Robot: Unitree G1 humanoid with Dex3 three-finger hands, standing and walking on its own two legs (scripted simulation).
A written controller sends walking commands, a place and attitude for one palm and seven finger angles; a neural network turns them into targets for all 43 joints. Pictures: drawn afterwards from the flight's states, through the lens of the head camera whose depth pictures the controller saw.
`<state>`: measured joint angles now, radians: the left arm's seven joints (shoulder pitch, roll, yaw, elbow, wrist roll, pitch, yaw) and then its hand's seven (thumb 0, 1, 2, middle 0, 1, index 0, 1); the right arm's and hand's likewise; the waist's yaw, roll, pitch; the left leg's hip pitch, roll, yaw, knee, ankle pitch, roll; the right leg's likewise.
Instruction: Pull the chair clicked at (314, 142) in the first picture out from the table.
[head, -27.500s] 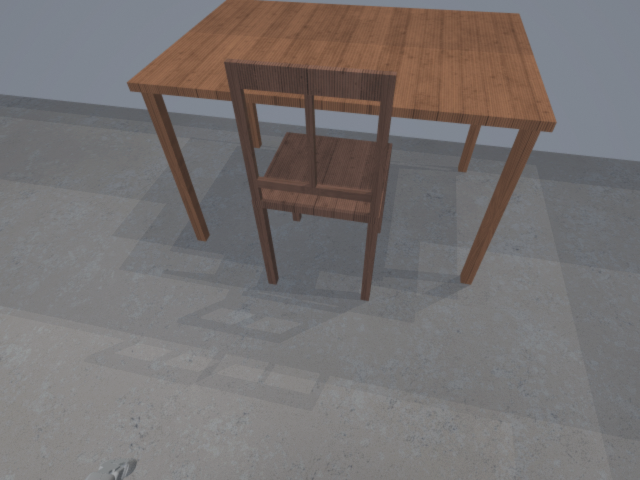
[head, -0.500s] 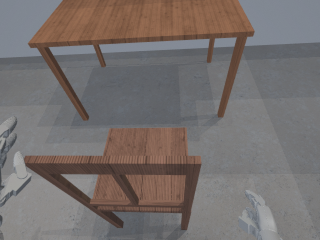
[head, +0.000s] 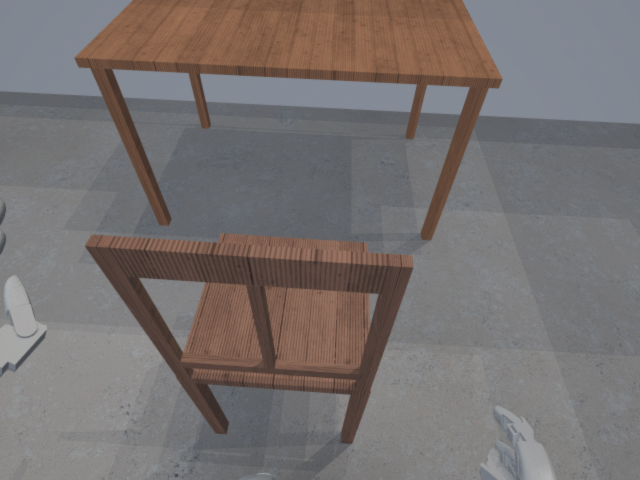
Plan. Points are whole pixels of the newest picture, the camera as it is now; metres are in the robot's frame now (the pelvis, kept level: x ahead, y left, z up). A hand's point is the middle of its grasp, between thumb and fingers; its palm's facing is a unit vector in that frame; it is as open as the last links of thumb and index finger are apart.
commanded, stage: step back with the hand held close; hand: left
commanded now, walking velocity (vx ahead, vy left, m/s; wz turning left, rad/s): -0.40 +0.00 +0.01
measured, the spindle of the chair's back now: (263, 328) +0.35 +0.11 -0.10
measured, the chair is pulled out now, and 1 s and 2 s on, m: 0.64 0.64 0.64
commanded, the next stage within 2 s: stop stepping back and stand still in 0.58 s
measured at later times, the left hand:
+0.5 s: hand out of the picture +0.16 +0.26 +0.17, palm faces +0.46 -0.75 -0.48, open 7.4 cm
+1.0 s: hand out of the picture +0.09 +0.22 +0.16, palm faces +0.31 -0.77 -0.56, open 7.4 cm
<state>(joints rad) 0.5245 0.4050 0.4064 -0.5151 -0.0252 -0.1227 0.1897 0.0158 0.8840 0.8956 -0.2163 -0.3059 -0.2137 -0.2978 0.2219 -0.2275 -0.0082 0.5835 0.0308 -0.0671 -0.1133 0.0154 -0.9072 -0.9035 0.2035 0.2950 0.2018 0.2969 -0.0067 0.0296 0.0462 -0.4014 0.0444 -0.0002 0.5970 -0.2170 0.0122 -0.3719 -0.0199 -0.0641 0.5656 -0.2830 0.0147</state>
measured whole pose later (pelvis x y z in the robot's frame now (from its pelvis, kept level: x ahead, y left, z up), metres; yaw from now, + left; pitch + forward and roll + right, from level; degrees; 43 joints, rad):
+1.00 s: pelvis -0.12 -0.04 +0.00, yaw -1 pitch +0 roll +1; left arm 0.67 0.47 0.45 -0.54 -0.05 -0.18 0.17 0.01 0.88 0.89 -0.22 -0.31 -0.22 -0.30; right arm 0.22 -0.23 -0.05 0.66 0.04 -0.07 -0.09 0.02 -0.91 -0.90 0.20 0.29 0.20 0.30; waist -0.05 -0.03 0.06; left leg -0.23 0.03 0.02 0.51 -0.26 -0.01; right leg -0.30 -0.05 -0.06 0.55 -0.24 0.01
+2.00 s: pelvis -0.11 -0.03 +0.01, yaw +1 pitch -1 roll -1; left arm 0.28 0.20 0.01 0.90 0.01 0.03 0.03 -0.04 0.96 0.89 -0.21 -0.30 -0.21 -0.30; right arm 0.34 -0.18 -0.01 0.97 -0.01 0.01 -0.03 0.01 -0.92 -0.90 0.20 0.29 0.20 0.30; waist -0.02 -0.02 0.04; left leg -0.19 0.03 -0.02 0.51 -0.29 -0.01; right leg -0.22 -0.01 -0.03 0.47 -0.23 0.01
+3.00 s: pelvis -0.12 -0.05 +0.01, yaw +1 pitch -1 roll +0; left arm 0.30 0.14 0.01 1.06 0.01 0.01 0.04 0.01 0.91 0.90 -0.20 -0.30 -0.20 -0.29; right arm 0.34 -0.10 0.00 1.07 -0.01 0.00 -0.03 0.01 -0.91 -0.90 0.20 0.29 0.20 0.30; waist 0.00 0.00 0.05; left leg -0.19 0.03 -0.02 0.46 -0.25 -0.03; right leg -0.24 -0.01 -0.03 0.47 -0.21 -0.01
